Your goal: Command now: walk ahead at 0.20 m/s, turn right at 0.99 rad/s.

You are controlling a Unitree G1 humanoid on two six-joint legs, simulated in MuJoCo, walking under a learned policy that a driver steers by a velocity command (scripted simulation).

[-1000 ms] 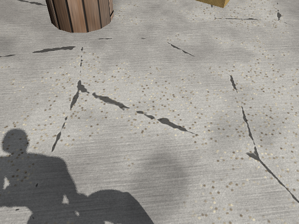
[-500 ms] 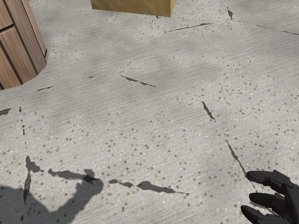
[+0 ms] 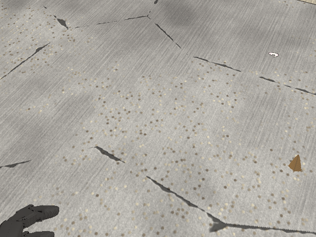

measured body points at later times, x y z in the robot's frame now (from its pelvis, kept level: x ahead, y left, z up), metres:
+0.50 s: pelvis +0.16 +0.08 +0.03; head +0.15 +0.10 +0.48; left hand +0.42 +0.26 -0.05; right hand +0.13 -0.21 -0.07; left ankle +0.19 +0.19 -0.71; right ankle +0.15 -0.06 -0.64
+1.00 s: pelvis +0.33 -0.04 +0.02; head +0.37 -0.07 +0.47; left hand +0.65 +0.06 -0.06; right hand +0.23 -0.31 -0.10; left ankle +0.30 +0.15 -0.60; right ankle +0.37 -0.15 -0.71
